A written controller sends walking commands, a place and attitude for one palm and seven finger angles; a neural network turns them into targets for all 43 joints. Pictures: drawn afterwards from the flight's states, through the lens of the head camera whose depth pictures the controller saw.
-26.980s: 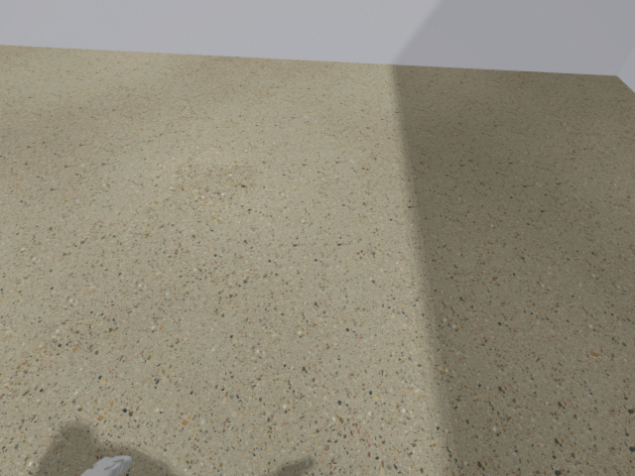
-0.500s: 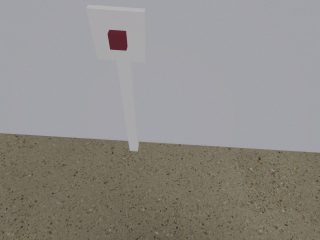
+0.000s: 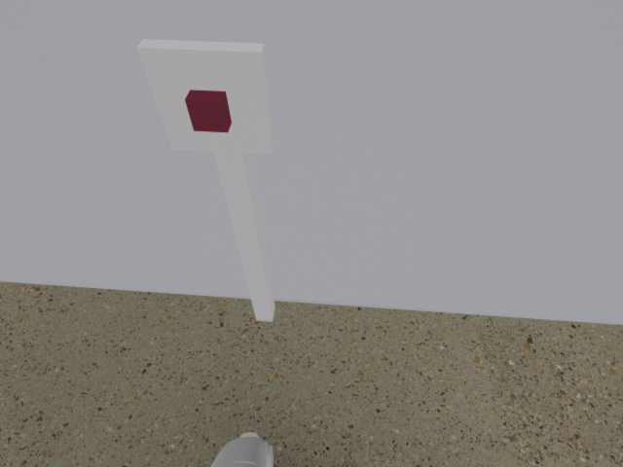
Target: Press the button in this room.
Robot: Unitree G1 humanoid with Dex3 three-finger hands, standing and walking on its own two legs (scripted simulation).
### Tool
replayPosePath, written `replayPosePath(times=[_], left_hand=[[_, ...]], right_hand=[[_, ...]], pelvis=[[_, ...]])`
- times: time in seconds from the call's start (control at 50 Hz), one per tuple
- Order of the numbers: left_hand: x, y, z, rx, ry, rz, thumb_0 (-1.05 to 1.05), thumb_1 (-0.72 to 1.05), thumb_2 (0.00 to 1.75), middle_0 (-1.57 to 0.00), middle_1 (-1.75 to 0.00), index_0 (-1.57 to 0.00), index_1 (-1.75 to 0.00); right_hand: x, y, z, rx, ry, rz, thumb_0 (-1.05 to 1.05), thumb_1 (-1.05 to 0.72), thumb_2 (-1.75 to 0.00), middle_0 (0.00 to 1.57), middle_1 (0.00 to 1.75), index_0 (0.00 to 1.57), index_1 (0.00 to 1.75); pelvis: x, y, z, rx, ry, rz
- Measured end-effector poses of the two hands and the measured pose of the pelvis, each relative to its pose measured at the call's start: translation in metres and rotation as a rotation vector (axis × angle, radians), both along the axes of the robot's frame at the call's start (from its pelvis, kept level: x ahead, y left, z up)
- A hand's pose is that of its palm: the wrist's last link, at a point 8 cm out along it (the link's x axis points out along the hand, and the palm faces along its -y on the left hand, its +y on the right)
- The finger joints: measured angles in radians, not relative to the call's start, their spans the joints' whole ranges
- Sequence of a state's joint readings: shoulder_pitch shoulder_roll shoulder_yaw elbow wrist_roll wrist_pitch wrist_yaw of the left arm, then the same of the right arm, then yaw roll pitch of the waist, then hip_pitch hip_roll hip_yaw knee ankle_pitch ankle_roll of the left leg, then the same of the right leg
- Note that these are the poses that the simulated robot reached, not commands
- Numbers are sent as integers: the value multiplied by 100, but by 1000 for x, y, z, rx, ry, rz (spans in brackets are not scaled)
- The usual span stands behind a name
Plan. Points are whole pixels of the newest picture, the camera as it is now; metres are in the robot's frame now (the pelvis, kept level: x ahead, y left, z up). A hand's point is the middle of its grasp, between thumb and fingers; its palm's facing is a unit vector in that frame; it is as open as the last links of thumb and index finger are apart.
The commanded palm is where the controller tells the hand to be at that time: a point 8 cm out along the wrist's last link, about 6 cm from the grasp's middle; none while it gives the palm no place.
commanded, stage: take the last steps up to it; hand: left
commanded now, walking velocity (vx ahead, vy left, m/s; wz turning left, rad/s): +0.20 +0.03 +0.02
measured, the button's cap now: (209, 110) +0.63 +0.21 +0.11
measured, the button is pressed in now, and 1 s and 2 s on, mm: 0 0 0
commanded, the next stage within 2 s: come to a stop and stand still in 0.12 s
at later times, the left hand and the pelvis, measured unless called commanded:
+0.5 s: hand (188, 438) +0.18 +0.21 -0.17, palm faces +0.02 -0.98 -0.21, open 7.3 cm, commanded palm none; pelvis +0.12 +0.02 +0.00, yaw -1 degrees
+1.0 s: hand out of the picture +0.10 +0.18 -0.15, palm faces +0.08 -0.96 -0.27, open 7.3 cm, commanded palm none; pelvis +0.08 -0.01 +0.01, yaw +0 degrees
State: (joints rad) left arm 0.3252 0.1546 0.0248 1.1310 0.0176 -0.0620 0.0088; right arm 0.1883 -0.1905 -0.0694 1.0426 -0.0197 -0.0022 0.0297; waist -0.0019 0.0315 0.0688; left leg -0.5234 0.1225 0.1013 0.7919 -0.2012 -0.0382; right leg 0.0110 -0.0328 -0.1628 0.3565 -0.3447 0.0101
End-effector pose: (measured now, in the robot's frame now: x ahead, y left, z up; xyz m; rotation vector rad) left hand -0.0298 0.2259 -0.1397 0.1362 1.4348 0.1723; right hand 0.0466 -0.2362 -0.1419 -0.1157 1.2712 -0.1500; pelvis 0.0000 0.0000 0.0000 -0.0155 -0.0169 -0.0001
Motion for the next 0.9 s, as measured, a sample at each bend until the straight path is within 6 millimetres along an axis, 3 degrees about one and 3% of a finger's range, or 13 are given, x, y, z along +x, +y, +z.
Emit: replayPosePath(times=[0.1, 0.16, 0.24, 0.38, 0.46, 0.54, 0.62, 0.72, 0.9], left_hand=[[-8, 11, -21, -50, 131, 64, 0, 92, 90, -20, -30, -20, -30], [8, 22, -26, -64, 165, 70, 0, 92, 90, -20, -30, -20, -30], [60, 37, -19, -55, 96, 40, 0, 91, 90, -20, -30, -20, -30], [160, 43, -9, -18, -86, -4, 0, 91, 90, -19, -30, -20, -30], [195, 35, -5, 5, -129, -28, 0, 92, 90, -19, -30, -20, -30], [215, 21, 0, 37, -150, -57, 0, 92, 90, -19, -30, -20, -30], [219, 4, 5, 77, -158, -89, 0, 92, 90, -19, -30, -20, -30], [208, -12, 18, 93, -150, -74, 0, 92, 90, -20, -30, -20, -30], [163, -9, 29, 105, -160, -9, 0, 92, 90, -20, -30, -20, -30]], right_hand=[[84, 24, -1, -40, -81, 83, 1, -91, -90, 20, 30, 20, 30], [111, 38, 1, -61, -116, 95, 1, -91, -90, 20, 30, 20, 30], [112, 51, 8, -56, -91, 55, 0, -91, -90, 20, 30, 20, 30], [97, 47, 12, -62, 17, -2, 0, -93, -90, 20, 30, 20, 30], [90, 45, 3, -32, 69, -32, 0, -92, -90, 20, 30, 20, 30], [85, 32, -11, 4, 105, -60, 1, -92, -90, 20, 30, 20, 30], [84, 10, -28, 38, 124, -89, 1, -91, -90, 20, 30, 20, 30], [84, -12, -26, 36, 141, -71, 1, -91, -90, 20, 30, 20, 30], [86, -33, -14, 2, 110, 9, 1, -91, -90, 20, 30, 20, 30]], pelvis=[[43, 24, -16, -10, 9, 7], [61, 36, -18, -5, -1, -3], [81, 44, -7, -1, -11, -17], [110, 41, 3, 20, -9, -8], [119, 29, 1, 29, -12, -8], [124, 12, -3, 40, -10, -17], [124, -6, -10, 47, -3, -31], [115, -17, -2, 63, 2, -16], [91, -19, 7, 79, 9, 4]])
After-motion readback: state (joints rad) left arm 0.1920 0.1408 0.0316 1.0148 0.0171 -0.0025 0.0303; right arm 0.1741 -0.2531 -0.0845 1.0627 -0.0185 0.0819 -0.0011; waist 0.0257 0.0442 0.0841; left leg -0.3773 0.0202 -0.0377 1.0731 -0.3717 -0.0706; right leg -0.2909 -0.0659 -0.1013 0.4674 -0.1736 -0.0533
